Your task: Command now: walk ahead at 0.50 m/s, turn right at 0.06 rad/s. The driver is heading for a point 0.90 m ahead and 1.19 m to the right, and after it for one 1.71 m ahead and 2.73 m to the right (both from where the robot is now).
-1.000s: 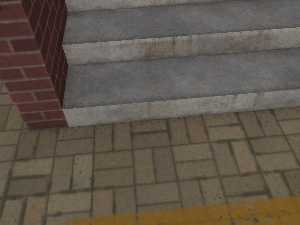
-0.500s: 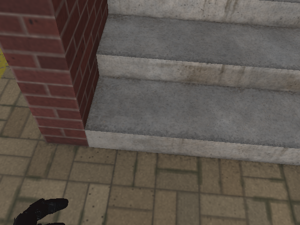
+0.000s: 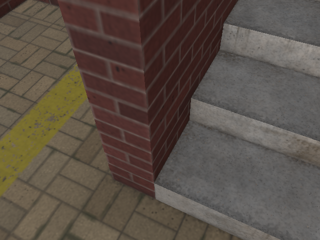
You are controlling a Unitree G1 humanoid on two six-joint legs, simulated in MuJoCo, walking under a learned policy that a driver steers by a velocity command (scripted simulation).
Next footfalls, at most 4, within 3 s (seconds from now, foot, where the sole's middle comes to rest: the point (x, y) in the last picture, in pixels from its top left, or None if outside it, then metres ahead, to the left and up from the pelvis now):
0.10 left None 0.20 0.12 -0.78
0.72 right None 0.22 -0.23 -0.78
1.42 left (272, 192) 0.63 -0.34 -0.63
2.00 right None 0.57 -0.73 -0.63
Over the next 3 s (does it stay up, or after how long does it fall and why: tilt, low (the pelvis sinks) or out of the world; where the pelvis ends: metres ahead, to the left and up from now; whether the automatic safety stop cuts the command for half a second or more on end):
stays up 0.78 -1.22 0.28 its command is cut before an obstacle after 0.2 s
